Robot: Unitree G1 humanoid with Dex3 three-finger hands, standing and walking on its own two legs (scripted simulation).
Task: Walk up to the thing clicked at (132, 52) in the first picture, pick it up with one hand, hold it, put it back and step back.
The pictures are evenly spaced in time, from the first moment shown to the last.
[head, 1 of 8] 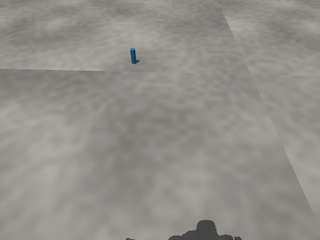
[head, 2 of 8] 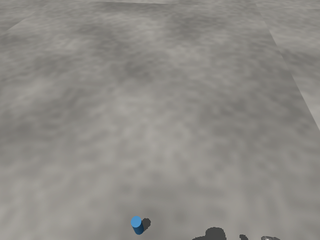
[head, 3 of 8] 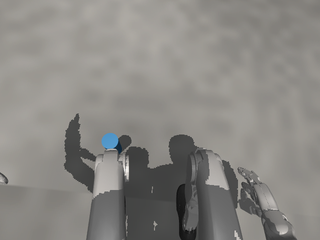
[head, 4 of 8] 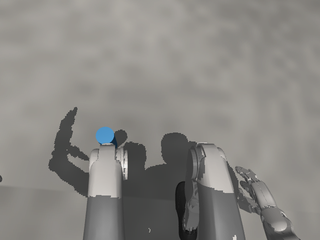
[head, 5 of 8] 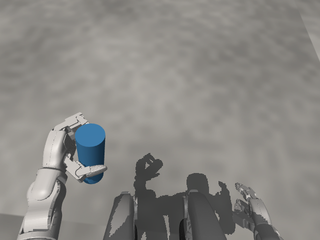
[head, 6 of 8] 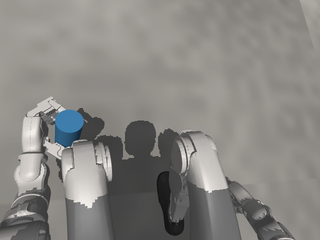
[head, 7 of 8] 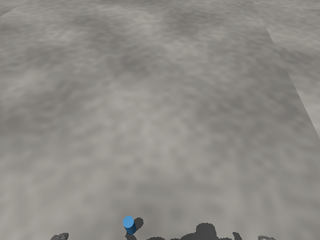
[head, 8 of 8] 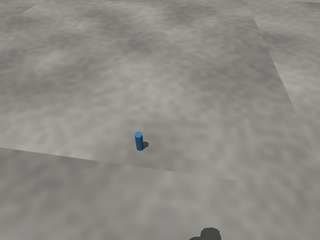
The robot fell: no
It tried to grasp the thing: yes
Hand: left
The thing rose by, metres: 0.69
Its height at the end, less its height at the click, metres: +0.00
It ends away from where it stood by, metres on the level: 0.02
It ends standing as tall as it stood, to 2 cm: yes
